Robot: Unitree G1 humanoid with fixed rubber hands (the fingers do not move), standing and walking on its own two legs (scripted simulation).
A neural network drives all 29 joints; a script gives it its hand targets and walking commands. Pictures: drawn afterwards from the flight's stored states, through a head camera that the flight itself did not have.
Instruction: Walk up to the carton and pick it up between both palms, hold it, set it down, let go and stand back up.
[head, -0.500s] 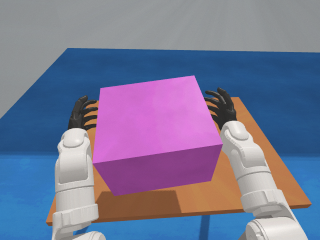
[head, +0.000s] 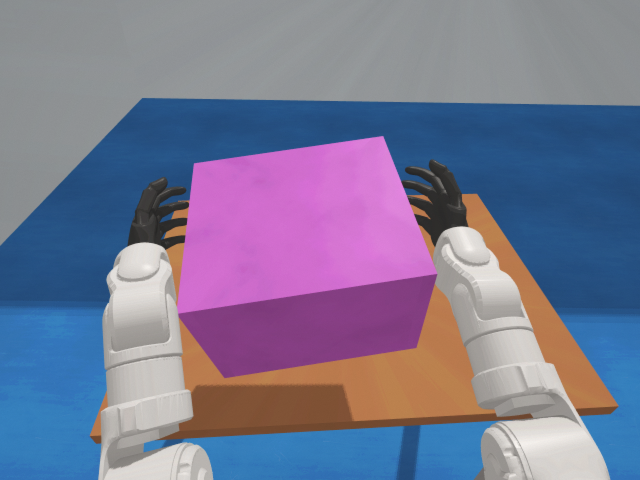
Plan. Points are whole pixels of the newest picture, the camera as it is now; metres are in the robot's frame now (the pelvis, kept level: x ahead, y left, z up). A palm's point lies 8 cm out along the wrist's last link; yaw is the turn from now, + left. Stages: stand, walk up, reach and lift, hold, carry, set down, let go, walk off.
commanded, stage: hold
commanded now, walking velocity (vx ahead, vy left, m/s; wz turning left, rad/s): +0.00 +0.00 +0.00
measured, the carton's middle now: (304, 255) +0.39 +0.02 +0.12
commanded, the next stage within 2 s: none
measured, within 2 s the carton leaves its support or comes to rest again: neither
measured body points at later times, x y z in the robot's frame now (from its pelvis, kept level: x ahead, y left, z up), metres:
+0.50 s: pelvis +0.00 +0.01 +0.00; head -0.04 +0.04 +0.45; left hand +0.37 +0.19 +0.18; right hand +0.37 -0.16 +0.17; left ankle +0.03 +0.14 -0.75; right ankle +0.02 -0.11 -0.75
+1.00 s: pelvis +0.01 +0.01 +0.00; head -0.03 +0.03 +0.45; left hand +0.37 +0.20 +0.17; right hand +0.37 -0.16 +0.17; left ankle +0.03 +0.14 -0.75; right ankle +0.02 -0.11 -0.75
